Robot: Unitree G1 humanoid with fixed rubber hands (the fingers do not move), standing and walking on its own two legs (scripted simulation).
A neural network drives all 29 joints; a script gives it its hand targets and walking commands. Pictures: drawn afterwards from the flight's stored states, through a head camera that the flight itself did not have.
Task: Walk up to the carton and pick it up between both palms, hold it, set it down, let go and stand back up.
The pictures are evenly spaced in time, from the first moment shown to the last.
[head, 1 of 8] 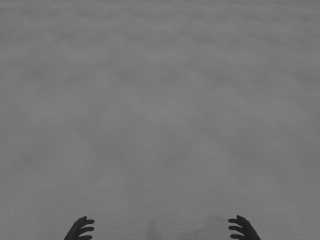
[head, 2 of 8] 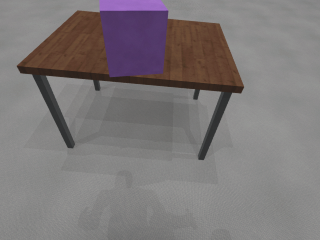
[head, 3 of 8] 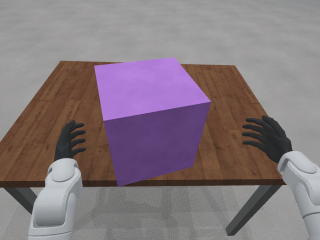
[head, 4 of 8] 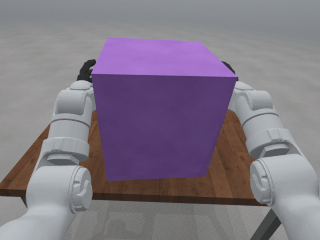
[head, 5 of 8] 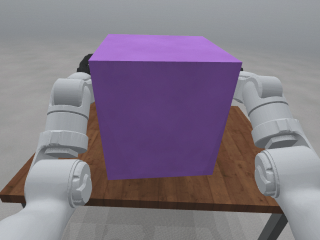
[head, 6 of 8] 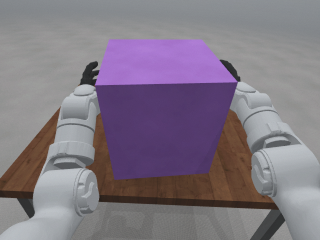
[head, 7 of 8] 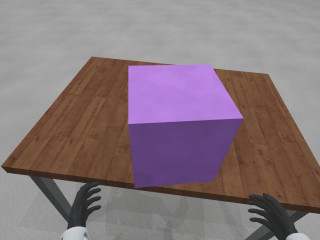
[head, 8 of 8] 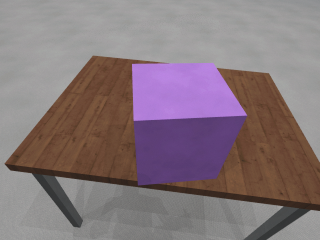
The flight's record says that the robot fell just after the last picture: no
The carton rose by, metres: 0.23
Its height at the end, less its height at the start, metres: +0.00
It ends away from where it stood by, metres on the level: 0.01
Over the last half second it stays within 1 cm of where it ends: yes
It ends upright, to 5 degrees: yes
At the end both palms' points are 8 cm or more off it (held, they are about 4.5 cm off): yes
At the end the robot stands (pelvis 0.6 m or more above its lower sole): yes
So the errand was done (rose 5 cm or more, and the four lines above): yes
